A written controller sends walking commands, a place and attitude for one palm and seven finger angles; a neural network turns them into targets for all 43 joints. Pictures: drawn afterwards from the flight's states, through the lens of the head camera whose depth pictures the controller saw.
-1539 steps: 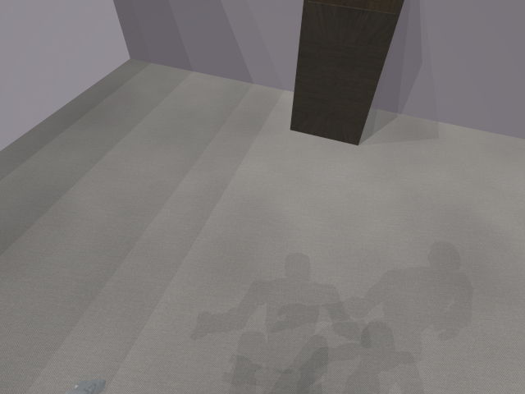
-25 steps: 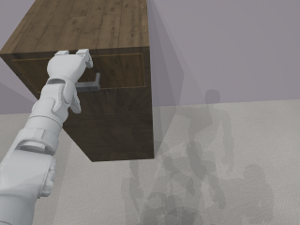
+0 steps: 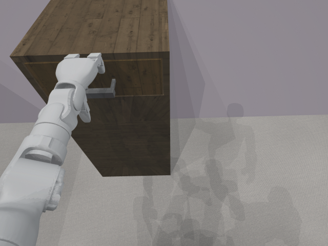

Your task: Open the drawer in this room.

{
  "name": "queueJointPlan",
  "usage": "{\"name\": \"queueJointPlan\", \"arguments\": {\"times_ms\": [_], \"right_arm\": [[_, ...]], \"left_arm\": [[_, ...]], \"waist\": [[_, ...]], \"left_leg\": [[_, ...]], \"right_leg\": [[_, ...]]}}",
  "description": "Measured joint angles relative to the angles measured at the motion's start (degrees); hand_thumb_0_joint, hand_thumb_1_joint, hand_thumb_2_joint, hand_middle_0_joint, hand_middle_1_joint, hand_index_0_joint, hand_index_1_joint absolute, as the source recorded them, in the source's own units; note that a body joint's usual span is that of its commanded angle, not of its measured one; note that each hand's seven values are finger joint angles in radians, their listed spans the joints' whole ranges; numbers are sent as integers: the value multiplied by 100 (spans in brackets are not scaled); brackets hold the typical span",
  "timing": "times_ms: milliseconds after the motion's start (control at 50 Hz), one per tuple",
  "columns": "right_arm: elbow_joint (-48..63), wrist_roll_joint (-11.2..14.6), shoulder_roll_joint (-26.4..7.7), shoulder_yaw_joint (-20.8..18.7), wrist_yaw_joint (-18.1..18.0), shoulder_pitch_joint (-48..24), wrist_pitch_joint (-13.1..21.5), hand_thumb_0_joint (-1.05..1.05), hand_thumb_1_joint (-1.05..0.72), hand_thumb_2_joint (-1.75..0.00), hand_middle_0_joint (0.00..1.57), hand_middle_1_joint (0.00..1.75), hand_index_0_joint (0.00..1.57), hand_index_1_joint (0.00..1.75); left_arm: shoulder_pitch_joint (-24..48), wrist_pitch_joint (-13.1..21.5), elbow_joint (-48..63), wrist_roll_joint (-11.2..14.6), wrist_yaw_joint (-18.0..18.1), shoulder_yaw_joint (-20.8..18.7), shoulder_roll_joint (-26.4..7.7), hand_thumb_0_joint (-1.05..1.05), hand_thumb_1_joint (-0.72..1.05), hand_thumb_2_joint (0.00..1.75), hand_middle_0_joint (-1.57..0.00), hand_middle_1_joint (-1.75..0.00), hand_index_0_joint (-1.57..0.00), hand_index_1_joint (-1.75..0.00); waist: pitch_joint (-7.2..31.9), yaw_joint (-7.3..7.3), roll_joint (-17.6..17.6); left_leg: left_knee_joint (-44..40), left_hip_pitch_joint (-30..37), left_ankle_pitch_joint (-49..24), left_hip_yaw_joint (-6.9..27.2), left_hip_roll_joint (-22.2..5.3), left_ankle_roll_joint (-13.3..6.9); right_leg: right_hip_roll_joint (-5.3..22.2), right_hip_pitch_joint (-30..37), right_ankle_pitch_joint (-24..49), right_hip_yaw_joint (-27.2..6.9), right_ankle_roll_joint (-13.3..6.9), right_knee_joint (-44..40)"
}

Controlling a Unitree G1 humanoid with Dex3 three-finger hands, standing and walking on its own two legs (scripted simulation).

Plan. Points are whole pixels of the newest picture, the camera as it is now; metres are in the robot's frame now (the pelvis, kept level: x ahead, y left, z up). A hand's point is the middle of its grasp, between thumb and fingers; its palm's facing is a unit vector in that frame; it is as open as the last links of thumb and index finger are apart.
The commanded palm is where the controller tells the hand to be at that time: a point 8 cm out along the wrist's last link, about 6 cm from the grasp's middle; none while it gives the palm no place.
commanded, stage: move the hooked fingers above the handle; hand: left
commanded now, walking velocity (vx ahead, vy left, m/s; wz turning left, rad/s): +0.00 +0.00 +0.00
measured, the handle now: (97, 88) +0.55 +0.20 +0.05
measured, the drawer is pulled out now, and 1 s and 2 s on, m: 0.00 0.00 0.00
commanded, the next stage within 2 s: lower the fingers behind the handle in 0.06 s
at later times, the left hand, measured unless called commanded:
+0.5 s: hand (89, 95) +0.48 +0.20 +0.08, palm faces -0.03 -0.02 -1.00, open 13.8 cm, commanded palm +0.47 +0.21 +0.14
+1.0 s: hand (91, 101) +0.49 +0.20 +0.06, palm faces -0.03 -0.01 -1.00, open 13.8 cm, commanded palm +0.47 +0.21 +0.11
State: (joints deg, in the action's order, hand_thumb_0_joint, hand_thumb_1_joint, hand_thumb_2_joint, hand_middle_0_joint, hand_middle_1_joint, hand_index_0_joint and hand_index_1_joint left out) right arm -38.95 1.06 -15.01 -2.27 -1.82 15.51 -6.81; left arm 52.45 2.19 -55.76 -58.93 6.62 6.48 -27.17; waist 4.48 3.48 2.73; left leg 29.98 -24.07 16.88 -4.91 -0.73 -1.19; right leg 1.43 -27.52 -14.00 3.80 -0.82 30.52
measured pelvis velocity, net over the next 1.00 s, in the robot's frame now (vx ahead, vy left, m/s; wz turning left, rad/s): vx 0.00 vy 0.00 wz -0.01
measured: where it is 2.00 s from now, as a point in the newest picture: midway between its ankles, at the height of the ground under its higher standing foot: outside the picture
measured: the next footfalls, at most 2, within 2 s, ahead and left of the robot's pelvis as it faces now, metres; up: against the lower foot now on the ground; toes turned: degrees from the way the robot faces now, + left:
none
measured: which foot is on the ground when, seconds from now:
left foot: down 0.00-1.00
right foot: down 0.00-1.00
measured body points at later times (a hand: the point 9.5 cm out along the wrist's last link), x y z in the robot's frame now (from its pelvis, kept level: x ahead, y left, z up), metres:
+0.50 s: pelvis +0.00 +0.01 +0.00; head +0.07 -0.01 +0.44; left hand +0.48 +0.20 +0.14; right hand +0.04 -0.26 -0.14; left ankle -0.03 +0.11 -0.73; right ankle +0.00 -0.11 -0.73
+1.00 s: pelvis +0.00 +0.00 -0.01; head +0.08 -0.01 +0.43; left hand +0.48 +0.20 +0.11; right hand +0.03 -0.27 -0.14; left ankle -0.03 +0.11 -0.73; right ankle +0.00 -0.11 -0.73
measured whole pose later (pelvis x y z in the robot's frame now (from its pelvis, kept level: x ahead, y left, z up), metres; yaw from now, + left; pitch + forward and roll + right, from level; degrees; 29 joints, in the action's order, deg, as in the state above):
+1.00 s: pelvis +0.00 +0.00 -0.01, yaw +0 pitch +15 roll +0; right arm -40.4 -0.1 -15.1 -3.4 -1.5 18.8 -6.1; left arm 50.1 4.2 -59.5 -61.5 13.7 4.4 -27.2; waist 5.6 5.0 2.2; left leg 34.7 -30.7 18.8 -5.0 -1.3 -1.3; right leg 1.1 -33.7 -15.0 3.5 -0.8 33.9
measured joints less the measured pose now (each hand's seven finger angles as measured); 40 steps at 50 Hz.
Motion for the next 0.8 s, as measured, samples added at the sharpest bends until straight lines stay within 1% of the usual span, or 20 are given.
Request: {"name": "queueJointPlan", "arguments": {"times_ms": [80,160,280,400,640,800], "right_arm": [[46,-7,7,1,-16,68,-13,0,-91,-90,20,30,20,30],[19,-22,4,-38,-1,180,-40,0,-91,-90,20,30,20,30],[-98,-39,5,-80,49,276,-68,0,-91,-90,20,30,20,30],[-128,-64,20,-92,66,277,-54,0,-91,-90,20,30,20,30],[-142,-101,35,-113,93,273,-23,0,-91,-90,20,30,20,30],[-131,-114,29,-102,70,253,15,0,-91,-90,20,30,20,30]], "left_arm": [[-45,71,45,-1,-94,-72,-58,0,-49,30,-32,-120,-32,-120],[-166,192,219,12,-108,-99,-63,0,-49,30,-32,-120,-32,-120],[-236,197,261,-6,38,-31,9,0,-49,30,-32,-120,-32,-120],[-268,159,139,-61,171,-80,28,0,-49,30,-32,-120,-32,-120],[-313,143,-37,-149,420,-110,127,0,-49,30,-32,-120,-32,-120],[-342,154,-200,-207,572,-205,108,0,-49,30,-32,-120,-32,-120]], "waist": [[2,15,-5],[2,-15,-5],[4,-41,-7],[10,11,-5],[63,51,-7],[71,98,-22]], "left_leg": [[13,-16,15,-23,-4,-7],[31,-25,37,-34,-3,-15],[74,-74,64,-24,5,-28],[125,-163,83,-37,2,-37],[248,-325,129,-42,-10,-38],[328,-438,151,-46,-33,-28]], "right_leg": [[-5,-23,-2,-24,7,7],[-6,-29,-12,-37,17,12],[5,-63,-28,-30,29,32],[4,-150,-28,-45,38,63],[-3,-307,-60,-56,38,166],[-21,-423,-75,-62,23,239]]}}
